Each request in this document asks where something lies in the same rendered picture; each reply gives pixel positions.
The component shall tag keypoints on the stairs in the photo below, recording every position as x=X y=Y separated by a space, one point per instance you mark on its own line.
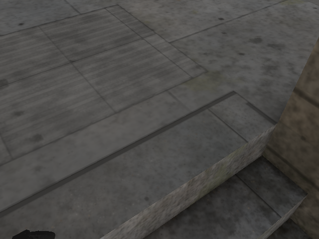
x=243 y=196

